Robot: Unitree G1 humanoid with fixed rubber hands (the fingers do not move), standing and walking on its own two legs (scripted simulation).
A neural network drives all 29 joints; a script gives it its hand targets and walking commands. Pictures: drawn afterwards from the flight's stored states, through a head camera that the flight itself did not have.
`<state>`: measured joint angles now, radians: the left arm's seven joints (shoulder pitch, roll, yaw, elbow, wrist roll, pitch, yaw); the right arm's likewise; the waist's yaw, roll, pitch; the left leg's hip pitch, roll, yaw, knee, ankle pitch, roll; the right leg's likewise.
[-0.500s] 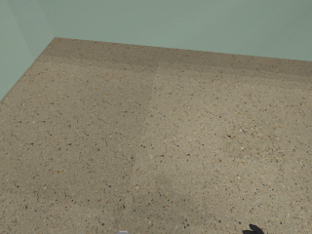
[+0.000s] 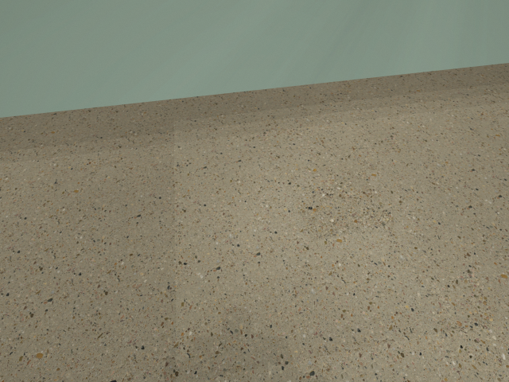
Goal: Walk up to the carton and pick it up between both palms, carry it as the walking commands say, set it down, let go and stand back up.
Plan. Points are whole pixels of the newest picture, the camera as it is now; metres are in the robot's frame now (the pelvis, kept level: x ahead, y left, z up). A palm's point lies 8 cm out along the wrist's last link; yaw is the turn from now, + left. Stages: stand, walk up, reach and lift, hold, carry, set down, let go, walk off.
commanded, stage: walk up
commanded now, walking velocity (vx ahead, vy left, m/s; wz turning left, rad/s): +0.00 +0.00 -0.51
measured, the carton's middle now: out of the picture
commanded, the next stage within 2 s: none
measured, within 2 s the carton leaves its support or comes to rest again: neither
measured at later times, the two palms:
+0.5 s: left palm out of the picture +0.10 +0.27 -0.14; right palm out of the picture +0.04 -0.24 -0.10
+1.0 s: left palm (161, 366) +0.20 +0.16 -0.11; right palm out of the picture -0.14 -0.22 -0.15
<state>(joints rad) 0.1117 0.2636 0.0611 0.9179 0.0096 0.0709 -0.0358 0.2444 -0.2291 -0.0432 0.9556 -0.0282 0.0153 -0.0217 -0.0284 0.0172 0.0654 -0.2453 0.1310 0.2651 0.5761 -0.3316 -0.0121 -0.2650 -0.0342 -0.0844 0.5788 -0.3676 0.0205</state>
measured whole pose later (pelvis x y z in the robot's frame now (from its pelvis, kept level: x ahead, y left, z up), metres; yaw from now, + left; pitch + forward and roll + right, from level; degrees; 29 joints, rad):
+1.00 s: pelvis -0.04 +0.01 +0.00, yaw -32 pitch +1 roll +0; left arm 0.12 0.21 0.07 0.84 0.03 0.03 -0.02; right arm 0.24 -0.24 -0.06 0.92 -0.02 0.06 -0.01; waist -0.01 0.04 0.07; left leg -0.38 0.16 0.19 0.85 -0.50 -0.08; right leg -0.31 -0.01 -0.08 0.62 -0.31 -0.04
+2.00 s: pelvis -0.07 +0.04 +0.00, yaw -62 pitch +0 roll +1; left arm 0.17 0.21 0.04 0.83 0.00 0.03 -0.01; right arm 0.23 -0.27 -0.04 0.86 -0.03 0.07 -0.01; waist -0.01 0.04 0.08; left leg -0.45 0.11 0.09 1.02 -0.46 -0.09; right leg -0.27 0.02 -0.01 0.55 -0.29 -0.04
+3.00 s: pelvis -0.04 +0.00 +0.01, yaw -94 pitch +2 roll +2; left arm 0.32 0.21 0.06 1.01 0.02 0.00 0.02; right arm 0.21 -0.26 -0.09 0.90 -0.05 0.04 0.04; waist 0.02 0.02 0.03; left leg -0.59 0.13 0.03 0.92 -0.23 -0.07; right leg -0.21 -0.05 0.08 0.45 -0.28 0.02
